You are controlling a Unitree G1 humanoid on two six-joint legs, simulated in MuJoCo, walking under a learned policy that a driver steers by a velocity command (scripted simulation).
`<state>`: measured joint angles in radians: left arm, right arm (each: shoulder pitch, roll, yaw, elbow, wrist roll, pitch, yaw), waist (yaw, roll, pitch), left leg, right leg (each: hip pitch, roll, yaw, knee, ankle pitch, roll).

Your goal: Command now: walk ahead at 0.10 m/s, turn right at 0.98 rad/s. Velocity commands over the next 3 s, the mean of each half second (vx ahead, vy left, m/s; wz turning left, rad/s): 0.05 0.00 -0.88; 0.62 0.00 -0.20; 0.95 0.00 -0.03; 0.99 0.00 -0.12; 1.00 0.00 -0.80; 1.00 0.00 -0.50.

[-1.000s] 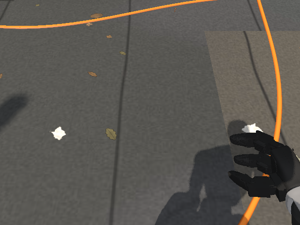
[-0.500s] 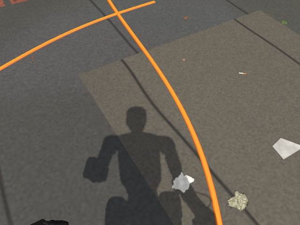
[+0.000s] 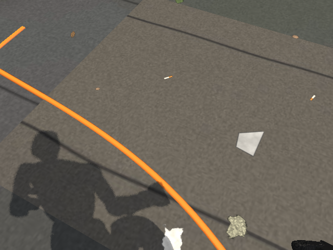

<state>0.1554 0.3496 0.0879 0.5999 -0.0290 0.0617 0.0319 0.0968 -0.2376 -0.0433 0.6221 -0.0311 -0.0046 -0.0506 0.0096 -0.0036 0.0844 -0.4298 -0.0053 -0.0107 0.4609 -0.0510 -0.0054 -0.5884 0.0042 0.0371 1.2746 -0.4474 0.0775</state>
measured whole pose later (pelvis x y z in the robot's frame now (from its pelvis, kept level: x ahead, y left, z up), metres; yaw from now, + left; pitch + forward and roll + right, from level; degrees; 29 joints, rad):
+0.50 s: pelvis +0.01 +0.00 +0.01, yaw -25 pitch +2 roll +2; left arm 0.17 0.30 0.07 0.58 0.00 0.05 0.04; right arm 0.09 -0.29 -0.09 0.69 0.00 0.01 -0.01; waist 0.01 0.02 0.03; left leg -0.49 -0.03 -0.04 0.83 -0.31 -0.06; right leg -0.36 0.07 0.17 0.57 -0.24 -0.03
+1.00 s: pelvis +0.18 -0.09 +0.00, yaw -29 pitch +4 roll -1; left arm 0.06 0.28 0.04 0.62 0.04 0.00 -0.07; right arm 0.55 -0.25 -0.05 0.90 -0.02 -0.07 0.01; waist -0.12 -0.01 -0.01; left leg 0.16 0.04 -0.01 0.14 -0.37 -0.01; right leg -0.60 -0.03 -0.07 0.63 -0.18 -0.06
